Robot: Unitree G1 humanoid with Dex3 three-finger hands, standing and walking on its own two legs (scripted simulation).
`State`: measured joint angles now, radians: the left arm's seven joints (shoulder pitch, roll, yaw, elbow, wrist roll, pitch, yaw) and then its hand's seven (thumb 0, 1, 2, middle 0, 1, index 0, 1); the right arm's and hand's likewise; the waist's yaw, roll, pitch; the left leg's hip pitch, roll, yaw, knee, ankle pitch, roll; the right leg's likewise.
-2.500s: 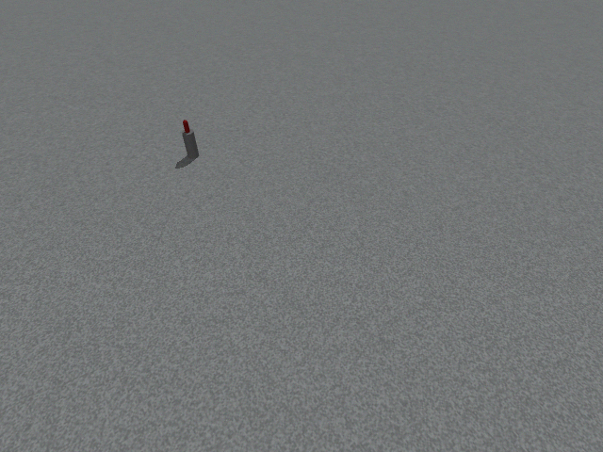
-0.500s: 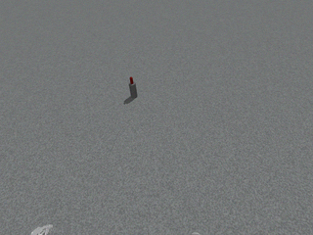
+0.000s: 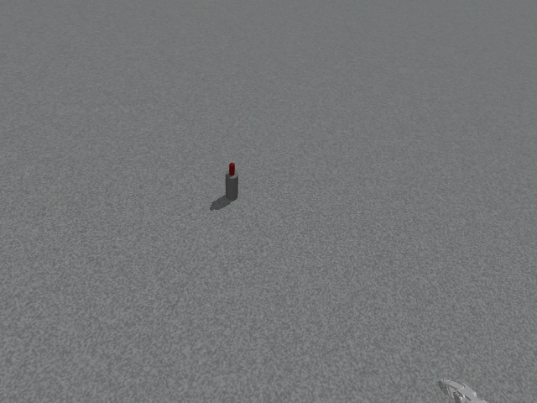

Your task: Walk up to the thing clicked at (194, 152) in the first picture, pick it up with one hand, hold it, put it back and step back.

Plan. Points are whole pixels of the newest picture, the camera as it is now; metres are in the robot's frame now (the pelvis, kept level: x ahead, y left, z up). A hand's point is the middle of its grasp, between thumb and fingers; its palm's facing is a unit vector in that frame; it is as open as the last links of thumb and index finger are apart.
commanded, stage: walk up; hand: left
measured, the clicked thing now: (231, 180) +1.16 +0.13 -0.64
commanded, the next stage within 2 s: none
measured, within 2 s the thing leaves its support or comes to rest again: neither
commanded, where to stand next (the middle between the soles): +0.77 -0.09 m, yaw -2 degrees
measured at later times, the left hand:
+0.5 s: hand (166, 294) +0.33 +0.18 -0.10, palm faces -0.06 -0.92 -0.40, open 7.4 cm
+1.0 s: hand (159, 263) +0.42 +0.22 -0.15, palm faces -0.06 -0.95 -0.32, open 7.4 cm
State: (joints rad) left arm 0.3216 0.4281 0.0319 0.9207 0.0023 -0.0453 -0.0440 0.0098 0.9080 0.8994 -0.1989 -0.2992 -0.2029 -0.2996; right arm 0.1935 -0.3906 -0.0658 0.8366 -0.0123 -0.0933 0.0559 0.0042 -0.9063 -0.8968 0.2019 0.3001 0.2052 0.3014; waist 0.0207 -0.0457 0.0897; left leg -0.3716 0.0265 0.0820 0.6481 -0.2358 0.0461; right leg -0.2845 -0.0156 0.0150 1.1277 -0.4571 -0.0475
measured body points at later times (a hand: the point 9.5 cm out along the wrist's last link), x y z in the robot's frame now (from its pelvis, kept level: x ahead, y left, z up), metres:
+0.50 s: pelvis +0.21 -0.08 +0.01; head +0.22 -0.11 +0.46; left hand +0.33 +0.23 -0.07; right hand +0.23 -0.40 -0.13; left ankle +0.14 +0.08 -0.64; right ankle +0.27 -0.18 -0.72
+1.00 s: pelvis +0.40 -0.04 +0.01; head +0.42 -0.02 +0.45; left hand +0.42 +0.27 -0.13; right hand +0.49 -0.36 -0.08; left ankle +0.47 +0.05 -0.72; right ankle +0.31 -0.18 -0.66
